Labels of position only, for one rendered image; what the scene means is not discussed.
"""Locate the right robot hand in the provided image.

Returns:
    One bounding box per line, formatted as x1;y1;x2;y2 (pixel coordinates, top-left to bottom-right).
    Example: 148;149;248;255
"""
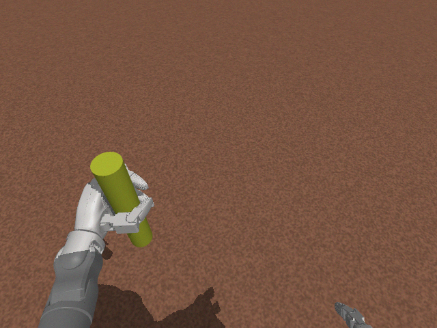
335;302;373;328

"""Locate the can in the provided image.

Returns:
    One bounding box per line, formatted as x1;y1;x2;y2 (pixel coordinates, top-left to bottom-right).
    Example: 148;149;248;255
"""
90;152;153;247

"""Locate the left robot hand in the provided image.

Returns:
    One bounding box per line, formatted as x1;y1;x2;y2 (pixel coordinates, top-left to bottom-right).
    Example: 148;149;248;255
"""
74;164;154;239

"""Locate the left robot arm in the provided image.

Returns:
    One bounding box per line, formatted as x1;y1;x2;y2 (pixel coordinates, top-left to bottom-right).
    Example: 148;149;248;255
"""
38;230;105;328

